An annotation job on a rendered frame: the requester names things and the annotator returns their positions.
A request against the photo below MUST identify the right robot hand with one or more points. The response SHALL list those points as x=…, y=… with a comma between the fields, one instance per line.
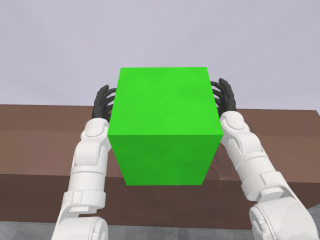
x=226, y=101

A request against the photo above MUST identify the left robot hand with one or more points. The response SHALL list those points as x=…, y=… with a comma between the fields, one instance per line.
x=100, y=108

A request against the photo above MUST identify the robot right forearm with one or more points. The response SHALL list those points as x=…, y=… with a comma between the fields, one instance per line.
x=260, y=181

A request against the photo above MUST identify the pedestal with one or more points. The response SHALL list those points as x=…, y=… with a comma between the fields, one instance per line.
x=38, y=142

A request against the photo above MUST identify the robot right upper arm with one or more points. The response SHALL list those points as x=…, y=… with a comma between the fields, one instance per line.
x=281, y=219

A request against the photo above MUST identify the robot left forearm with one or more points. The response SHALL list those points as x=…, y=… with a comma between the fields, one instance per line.
x=87, y=177

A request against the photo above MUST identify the carton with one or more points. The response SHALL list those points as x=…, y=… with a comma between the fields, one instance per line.
x=164, y=127

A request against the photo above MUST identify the robot left upper arm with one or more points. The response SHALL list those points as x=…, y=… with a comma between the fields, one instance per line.
x=82, y=228

